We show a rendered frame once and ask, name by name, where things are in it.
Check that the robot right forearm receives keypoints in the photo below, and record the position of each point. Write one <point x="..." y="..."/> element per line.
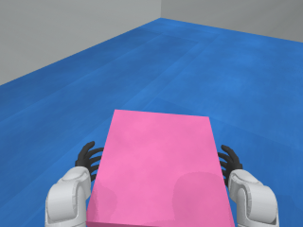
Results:
<point x="256" y="203"/>

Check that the carton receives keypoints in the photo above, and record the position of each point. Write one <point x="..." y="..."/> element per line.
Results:
<point x="159" y="170"/>

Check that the robot left forearm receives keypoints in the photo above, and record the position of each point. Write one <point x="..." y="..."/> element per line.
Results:
<point x="65" y="204"/>

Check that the robot left hand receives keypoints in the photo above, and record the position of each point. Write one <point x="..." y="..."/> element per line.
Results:
<point x="85" y="161"/>

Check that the robot right hand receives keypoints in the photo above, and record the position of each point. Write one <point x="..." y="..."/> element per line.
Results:
<point x="233" y="162"/>

